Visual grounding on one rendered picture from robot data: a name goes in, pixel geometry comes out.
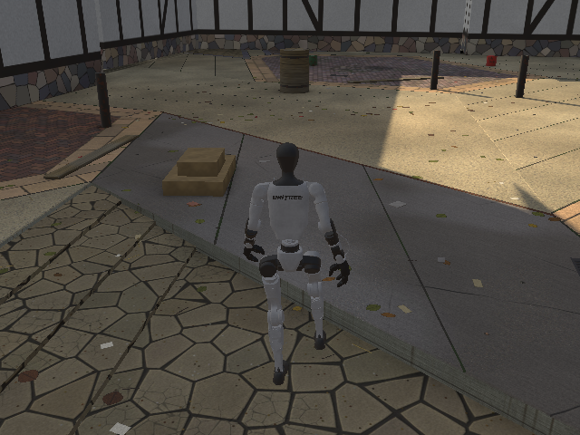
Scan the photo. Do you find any right robot shin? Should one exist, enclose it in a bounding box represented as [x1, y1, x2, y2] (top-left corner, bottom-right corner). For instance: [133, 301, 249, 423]
[311, 282, 324, 338]

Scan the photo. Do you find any robot torso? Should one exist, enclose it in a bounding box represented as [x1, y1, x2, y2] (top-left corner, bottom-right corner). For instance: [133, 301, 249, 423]
[267, 178, 310, 272]

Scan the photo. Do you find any robot left upper arm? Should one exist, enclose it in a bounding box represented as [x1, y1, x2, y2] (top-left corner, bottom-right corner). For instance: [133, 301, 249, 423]
[247, 182, 270, 231]

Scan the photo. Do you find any robot left hand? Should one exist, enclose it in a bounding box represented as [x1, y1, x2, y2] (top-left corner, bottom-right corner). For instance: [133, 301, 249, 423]
[243, 245, 265, 262]

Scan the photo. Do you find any robot right hand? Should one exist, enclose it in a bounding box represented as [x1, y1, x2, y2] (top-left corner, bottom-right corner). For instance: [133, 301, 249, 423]
[329, 260, 350, 287]

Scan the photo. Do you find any right robot forearm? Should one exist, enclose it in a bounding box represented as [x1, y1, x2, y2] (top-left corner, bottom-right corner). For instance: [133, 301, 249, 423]
[324, 218, 346, 264]

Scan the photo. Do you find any left robot forearm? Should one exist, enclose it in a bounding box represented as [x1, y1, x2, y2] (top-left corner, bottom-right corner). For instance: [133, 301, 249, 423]
[244, 218, 257, 248]

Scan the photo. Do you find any robot right upper arm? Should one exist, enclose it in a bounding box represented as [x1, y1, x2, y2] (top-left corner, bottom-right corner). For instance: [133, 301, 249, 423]
[306, 181, 333, 233]

